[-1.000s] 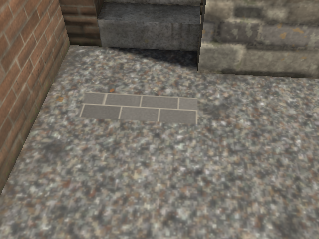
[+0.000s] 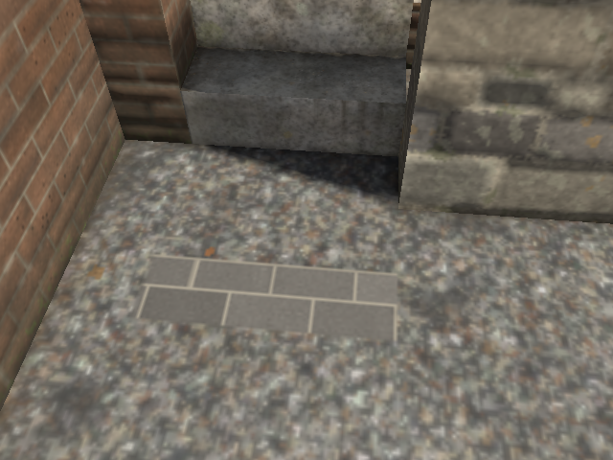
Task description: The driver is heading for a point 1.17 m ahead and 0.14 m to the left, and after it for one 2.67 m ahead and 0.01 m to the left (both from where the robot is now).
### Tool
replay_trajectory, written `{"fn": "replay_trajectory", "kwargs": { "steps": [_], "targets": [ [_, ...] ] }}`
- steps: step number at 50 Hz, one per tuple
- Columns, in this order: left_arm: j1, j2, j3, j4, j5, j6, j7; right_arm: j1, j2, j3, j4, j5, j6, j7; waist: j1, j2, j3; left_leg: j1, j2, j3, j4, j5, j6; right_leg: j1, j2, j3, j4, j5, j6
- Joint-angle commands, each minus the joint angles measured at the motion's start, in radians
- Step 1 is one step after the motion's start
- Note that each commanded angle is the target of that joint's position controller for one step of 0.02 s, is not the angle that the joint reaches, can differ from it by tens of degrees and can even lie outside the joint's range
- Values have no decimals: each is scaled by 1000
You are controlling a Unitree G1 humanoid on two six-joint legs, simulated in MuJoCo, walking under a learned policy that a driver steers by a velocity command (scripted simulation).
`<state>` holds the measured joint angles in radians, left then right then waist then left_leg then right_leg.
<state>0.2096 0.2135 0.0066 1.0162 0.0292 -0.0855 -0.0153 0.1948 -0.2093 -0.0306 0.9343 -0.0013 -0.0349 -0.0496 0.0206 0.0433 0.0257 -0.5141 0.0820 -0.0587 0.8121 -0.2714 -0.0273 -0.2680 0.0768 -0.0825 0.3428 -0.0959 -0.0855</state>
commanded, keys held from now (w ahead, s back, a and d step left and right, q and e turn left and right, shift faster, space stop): no key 0.50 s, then w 0.50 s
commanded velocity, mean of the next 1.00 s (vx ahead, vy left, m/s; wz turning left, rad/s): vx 0.17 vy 0.00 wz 0.00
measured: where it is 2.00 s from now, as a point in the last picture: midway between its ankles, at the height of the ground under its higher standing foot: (303, 351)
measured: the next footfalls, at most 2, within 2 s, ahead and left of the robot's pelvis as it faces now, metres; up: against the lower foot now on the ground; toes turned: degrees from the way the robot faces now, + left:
left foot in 0.10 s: +0.11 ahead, +0.14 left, +0.00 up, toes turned +0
left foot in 0.80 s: +0.18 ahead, +0.16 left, +0.00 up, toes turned +3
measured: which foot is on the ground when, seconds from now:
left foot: up 0.00-0.08, down 0.10-0.62, up 0.64-0.78, down 0.80-1.00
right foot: down 0.00-0.82, up 0.84-1.00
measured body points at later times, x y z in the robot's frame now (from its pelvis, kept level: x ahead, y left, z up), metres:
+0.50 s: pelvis +0.07 +0.03 +0.00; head +0.09 +0.03 +0.45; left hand +0.10 +0.27 -0.16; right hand +0.11 -0.21 -0.16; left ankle +0.07 +0.14 -0.74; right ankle +0.05 -0.08 -0.74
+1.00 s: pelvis +0.20 +0.08 +0.01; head +0.20 +0.10 +0.46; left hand +0.29 +0.34 -0.14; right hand +0.17 -0.16 -0.14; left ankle +0.14 +0.16 -0.74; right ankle +0.20 -0.07 -0.65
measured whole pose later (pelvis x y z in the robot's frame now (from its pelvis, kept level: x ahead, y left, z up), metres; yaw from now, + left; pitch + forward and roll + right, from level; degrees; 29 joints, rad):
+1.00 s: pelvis +0.20 +0.08 +0.01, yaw +0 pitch +1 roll -1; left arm 0.20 0.25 0.06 1.01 -0.03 -0.10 0.00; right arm 0.40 -0.17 -0.04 1.07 0.00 -0.11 0.02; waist -0.03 -0.02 -0.02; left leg -0.08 -0.03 0.06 0.33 -0.26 0.06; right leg -0.55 -0.07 -0.01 1.11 -0.23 -0.07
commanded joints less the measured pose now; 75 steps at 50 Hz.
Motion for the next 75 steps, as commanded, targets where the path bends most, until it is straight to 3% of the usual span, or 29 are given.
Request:
{"fn": "replay_trajectory", "kwargs": {
  "steps": [1,5,6,7,9,23,25,27,30,33,36,38,40,41,42,43,44,46,48,55,61,63,65,66,67,68,69,71,75],
  "targets": [
    [-56,150,27,-57,-15,7,19,128,-64,-16,10,0,30,-2,-48,-127,-100,265,-8,23,-122,67,0,-111,-271,166,-134,19,-159],
    [2,79,4,-32,-30,22,24,112,-91,-25,15,-24,27,-4,-46,-53,-11,372,32,-18,-386,190,58,-166,-185,183,-58,-332,-37],
    [88,87,12,-21,-24,21,24,85,-167,-40,18,-10,25,-7,30,60,13,353,57,-50,-381,200,93,-180,-103,121,-26,-312,-3],
    [81,76,10,-16,-21,30,32,81,-131,-40,41,-2,20,0,21,123,8,244,32,-45,-421,24,101,-75,-70,55,7,-243,18],
    [57,84,13,-11,-22,47,44,51,-75,-29,44,-7,8,8,12,85,12,186,3,-31,-451,-25,73,5,-79,51,44,-180,28],
    [65,66,14,41,-31,65,46,76,-64,-30,100,5,7,10,-15,-39,-39,322,-35,20,-350,315,74,64,-105,65,96,46,38],
    [68,66,15,48,-32,68,48,74,-60,-30,105,5,11,10,-15,-41,-31,323,-39,23,-351,313,73,66,-107,67,97,50,40],
    [100,69,20,70,-40,72,49,104,-59,-34,128,13,17,10,-13,-43,-33,312,-74,56,-334,31,88,60,-83,47,105,-219,21],
    [120,96,32,63,-59,54,51,73,-50,-34,107,26,-2,11,1,-86,117,126,-79,45,-298,-346,125,-15,-161,177,35,-619,-55],
    [217,176,59,82,-63,12,44,-24,2,-20,52,27,-57,32,35,-216,152,-73,-88,108,-64,-157,123,119,-404,533,-122,-631,-185],
    [189,154,58,61,-51,-11,32,-54,-21,-25,32,34,-78,53,18,-175,123,-123,-30,64,2,-234,143,178,-447,534,-109,-375,-185],
    [109,160,59,34,-66,-2,26,1,-27,-31,55,43,-81,58,-40,-151,98,97,-46,113,-214,-132,147,74,-360,362,-80,-314,-109],
    [49,164,60,9,-67,8,25,208,-59,-60,144,29,-69,54,-127,-118,26,489,-118,148,-287,56,127,-137,-234,193,62,-141,-39],
    [7,125,49,-14,-61,5,25,354,-125,-84,174,22,-64,48,-183,55,-11,616,31,-84,-413,-26,179,-252,-139,64,365,-57,24],
    [19,47,31,-45,-56,-11,29,462,-217,-98,179,22,-69,54,-193,307,-58,748,267,-542,-603,-68,318,-459,-23,21,703,-335,67],
    [7,64,36,-49,-65,-26,26,399,-142,-68,165,7,-82,56,-148,190,-34,711,316,-629,-614,-82,342,-551,-66,147,896,-427,43],
    [9,76,39,-52,-79,-36,16,304,-97,-51,136,8,-91,57,-101,102,20,669,292,-513,-598,-44,309,-603,-117,175,953,-342,12],
    [0,98,54,-45,-69,-40,15,195,-80,-34,100,8,-93,70,-52,9,47,584,216,-302,-626,103,244,-571,-184,153,868,-173,-8],
    [4,93,65,-40,-61,-26,10,209,-51,-19,104,2,-81,69,-33,32,39,537,152,-157,-640,277,203,-489,-200,121,777,-106,2],
    [-265,40,47,-135,-51,-3,0,277,-119,-24,103,-5,-70,33,-72,29,99,450,111,-21,-716,354,203,-448,-159,54,376,122,54],
    [-393,64,41,-193,-60,-15,-29,328,-126,-37,129,13,-62,30,-77,31,132,591,169,13,-683,406,196,-430,-139,51,213,123,6],
    [-348,96,55,-193,-60,-23,-36,301,-150,-46,121,10,-55,28,-34,56,75,638,179,30,-589,656,179,-320,-102,26,192,58,-23],
    [-110,166,94,-130,-61,-22,-27,266,-160,-49,111,4,-41,29,91,93,-80,609,138,70,-309,973,145,1,-29,-22,190,25,-66],
    [88,217,117,-78,-56,-17,-18,241,-147,-40,90,-3,-41,33,171,71,-200,400,97,84,-45,822,113,323,-124,89,222,23,-114],
    [243,321,139,-54,-31,-12,-7,356,-16,-2,72,-1,-61,47,123,-171,-388,-20,-84,90,399,259,38,730,-414,586,152,-226,-281],
    [223,262,115,-54,-21,-12,-3,309,-22,3,77,21,-97,57,120,-228,-451,-163,-149,-78,582,-261,55,741,-491,906,-67,-315,-302],
    [113,204,98,-63,-35,-19,-5,188,-107,-21,36,55,-114,58,105,-209,-263,-266,-78,-83,620,-222,80,598,-441,752,-95,-332,-236],
    [-59,119,68,-96,-30,-29,-13,92,-140,-34,12,41,-112,39,24,-60,-98,-173,30,-19,509,-51,94,242,-370,465,-143,-146,-173],
    [-64,122,61,-62,-26,-39,-17,141,-63,-31,10,21,-55,26,-58,-111,-25,-34,90,-7,339,21,78,-17,-288,266,-235,-59,-161]
  ]
}}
